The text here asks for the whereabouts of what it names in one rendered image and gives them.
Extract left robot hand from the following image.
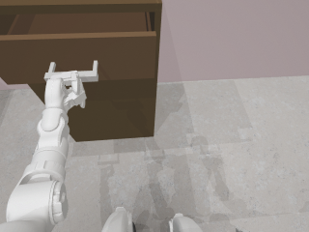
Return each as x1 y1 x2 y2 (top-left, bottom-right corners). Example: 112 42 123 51
44 71 87 114

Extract handle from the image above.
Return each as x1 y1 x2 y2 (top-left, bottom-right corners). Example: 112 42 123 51
44 60 98 82

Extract drawer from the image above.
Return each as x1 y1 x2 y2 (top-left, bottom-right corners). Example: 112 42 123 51
0 12 156 85

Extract robot left upper arm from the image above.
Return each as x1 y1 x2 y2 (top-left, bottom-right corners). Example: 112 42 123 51
0 180 69 232

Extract left robot forearm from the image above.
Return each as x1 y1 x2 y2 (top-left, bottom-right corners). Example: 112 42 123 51
6 107 70 222

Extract left robot shin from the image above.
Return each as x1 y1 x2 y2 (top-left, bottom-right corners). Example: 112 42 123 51
115 207 126 212

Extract right robot shin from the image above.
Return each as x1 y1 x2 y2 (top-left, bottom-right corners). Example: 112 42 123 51
174 214 183 218

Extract cabinet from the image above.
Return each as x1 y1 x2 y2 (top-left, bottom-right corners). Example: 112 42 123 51
0 0 162 142

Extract robot shin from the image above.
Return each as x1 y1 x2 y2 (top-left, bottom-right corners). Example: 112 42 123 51
174 214 183 218
115 207 126 212

